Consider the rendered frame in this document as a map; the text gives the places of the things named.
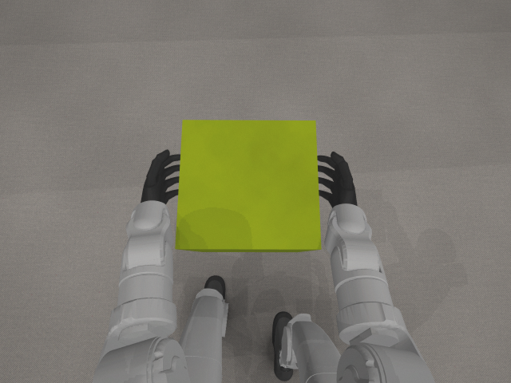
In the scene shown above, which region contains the right robot forearm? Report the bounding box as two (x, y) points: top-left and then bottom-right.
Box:
(324, 203), (425, 362)

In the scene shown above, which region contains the robot left upper arm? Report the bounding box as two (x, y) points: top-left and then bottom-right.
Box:
(93, 336), (191, 383)

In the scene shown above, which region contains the carton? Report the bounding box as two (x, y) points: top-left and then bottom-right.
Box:
(175, 120), (321, 252)

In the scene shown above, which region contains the robot right hand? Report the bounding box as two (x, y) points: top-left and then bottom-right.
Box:
(317, 152), (358, 208)

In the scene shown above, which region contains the left robot forearm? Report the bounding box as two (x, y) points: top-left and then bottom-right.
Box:
(93, 200), (177, 380)

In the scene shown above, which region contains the robot left hand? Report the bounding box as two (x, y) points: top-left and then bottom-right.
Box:
(141, 149), (180, 204)

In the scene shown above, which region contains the robot right upper arm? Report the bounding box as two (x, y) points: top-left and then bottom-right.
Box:
(336, 342), (435, 383)

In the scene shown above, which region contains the right robot thigh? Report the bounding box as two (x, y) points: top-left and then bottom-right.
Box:
(283, 321), (341, 383)

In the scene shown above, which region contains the right robot shin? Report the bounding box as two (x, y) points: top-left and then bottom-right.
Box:
(279, 314), (311, 369)

